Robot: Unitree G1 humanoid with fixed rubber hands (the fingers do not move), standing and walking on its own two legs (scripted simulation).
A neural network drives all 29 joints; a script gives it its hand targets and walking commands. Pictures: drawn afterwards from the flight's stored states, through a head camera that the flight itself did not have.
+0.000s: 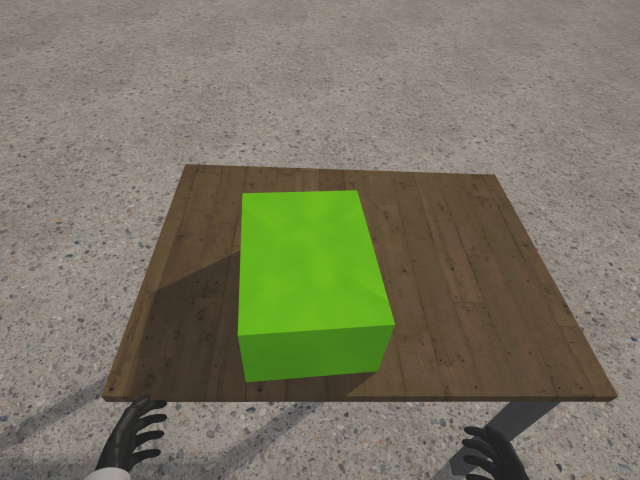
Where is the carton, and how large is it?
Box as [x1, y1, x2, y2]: [238, 190, 394, 381]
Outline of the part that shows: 356,190 242,194 238,339 246,381 377,370 392,331 394,322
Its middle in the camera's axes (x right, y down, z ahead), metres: -0.02 +0.07 +0.68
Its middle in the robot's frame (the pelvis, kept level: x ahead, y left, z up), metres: +0.47 +0.03 -0.07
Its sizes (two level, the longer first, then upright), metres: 0.293 0.215 0.145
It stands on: a table, 0.64 m high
